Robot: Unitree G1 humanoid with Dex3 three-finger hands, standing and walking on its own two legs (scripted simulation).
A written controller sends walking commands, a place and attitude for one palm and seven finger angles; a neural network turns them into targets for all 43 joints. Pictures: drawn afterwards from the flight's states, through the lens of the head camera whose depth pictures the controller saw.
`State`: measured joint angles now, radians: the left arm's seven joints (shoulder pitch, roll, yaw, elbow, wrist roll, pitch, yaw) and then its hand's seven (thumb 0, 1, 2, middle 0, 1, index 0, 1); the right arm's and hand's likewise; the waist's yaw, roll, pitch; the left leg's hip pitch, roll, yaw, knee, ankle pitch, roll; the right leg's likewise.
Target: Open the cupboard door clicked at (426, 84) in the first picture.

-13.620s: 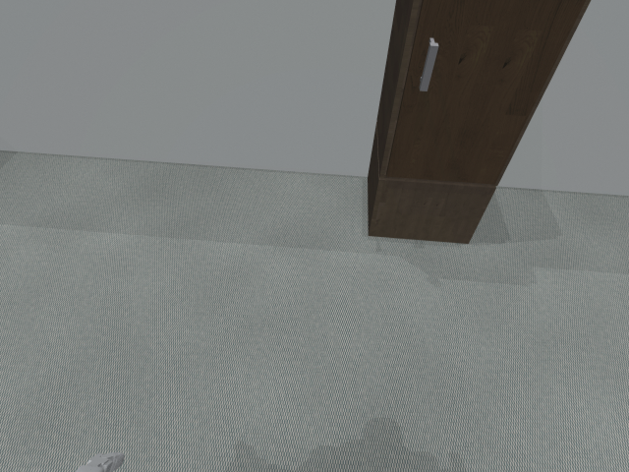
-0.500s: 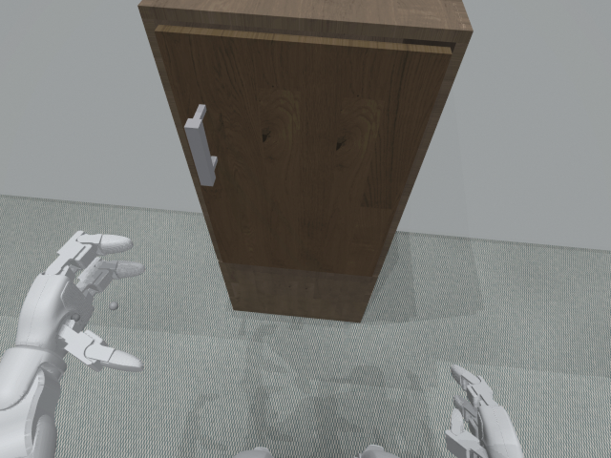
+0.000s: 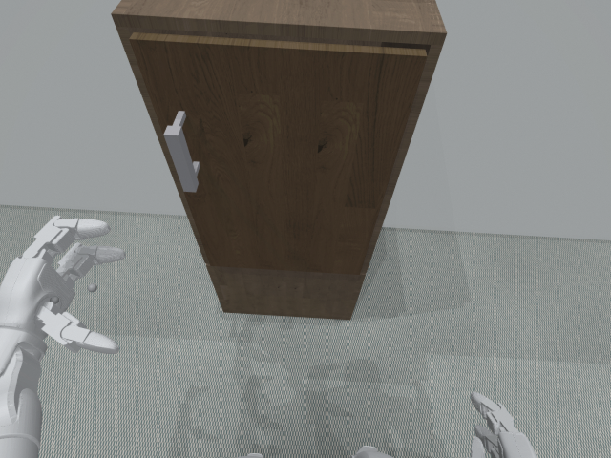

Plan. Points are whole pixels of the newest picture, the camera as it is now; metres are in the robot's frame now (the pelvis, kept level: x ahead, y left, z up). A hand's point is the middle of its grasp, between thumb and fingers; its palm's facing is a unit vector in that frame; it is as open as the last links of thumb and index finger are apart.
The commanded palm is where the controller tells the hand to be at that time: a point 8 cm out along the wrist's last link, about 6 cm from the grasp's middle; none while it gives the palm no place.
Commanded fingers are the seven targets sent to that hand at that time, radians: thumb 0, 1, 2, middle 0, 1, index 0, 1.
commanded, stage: raise the hand with hooked fingers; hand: left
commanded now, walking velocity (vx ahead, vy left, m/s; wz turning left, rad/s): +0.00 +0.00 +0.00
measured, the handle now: (185, 152) +0.55 +0.23 +0.05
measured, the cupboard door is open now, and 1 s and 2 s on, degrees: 0 0 0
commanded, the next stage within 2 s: move the hooked fingers beside the handle in 0.22 s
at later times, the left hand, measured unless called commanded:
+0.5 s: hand (94, 280) +0.30 +0.27 +0.07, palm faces +0.04 -1.00 -0.02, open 14.0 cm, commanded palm +0.28 +0.32 +0.07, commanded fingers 0.00 -0.50 0.30 -0.30 -1.20 -0.30 -1.20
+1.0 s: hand (112, 232) +0.37 +0.28 +0.06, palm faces +0.01 -1.00 -0.01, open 14.0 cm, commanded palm +0.35 +0.32 +0.06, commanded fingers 0.00 -0.50 0.30 -0.30 -1.20 -0.30 -1.20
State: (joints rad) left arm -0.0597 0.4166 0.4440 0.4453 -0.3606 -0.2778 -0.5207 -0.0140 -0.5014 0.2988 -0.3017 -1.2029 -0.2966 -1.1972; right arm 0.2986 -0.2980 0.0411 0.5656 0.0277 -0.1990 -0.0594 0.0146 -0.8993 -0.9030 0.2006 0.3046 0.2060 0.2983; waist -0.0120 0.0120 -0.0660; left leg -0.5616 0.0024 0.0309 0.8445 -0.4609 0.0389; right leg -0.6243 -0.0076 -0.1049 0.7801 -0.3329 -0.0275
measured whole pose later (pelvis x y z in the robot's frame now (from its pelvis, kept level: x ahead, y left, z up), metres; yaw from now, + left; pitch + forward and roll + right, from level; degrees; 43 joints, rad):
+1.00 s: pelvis -0.01 +0.00 -0.01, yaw -1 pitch +14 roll -2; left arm -0.45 0.54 0.51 0.87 -0.28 -0.34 -0.56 -0.01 -0.50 0.30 -0.30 -1.20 -0.30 -1.20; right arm 0.35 -0.30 0.05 0.59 0.03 -0.11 -0.07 0.01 -0.90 -0.90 0.20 0.30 0.21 0.30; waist -0.06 0.00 -0.07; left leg -0.68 0.02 0.04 0.90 -0.47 0.03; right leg -0.74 0.00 -0.10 0.82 -0.33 -0.04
